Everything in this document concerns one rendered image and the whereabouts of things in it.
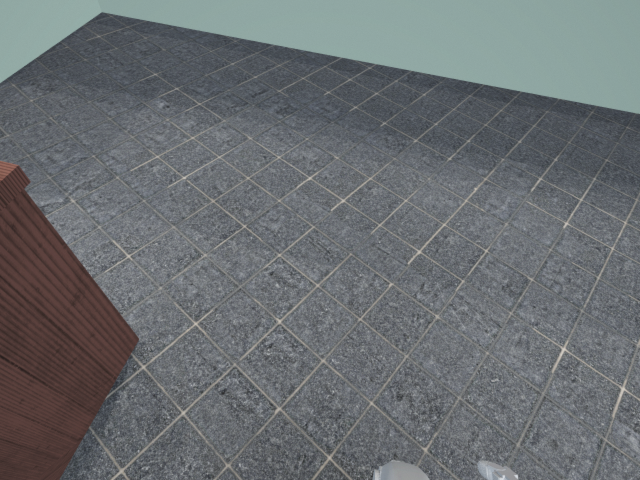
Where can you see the robot right hand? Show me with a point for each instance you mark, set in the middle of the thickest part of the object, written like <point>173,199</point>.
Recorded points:
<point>493,471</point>

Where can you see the table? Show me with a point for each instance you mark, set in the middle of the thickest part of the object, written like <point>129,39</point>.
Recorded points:
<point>62,342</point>

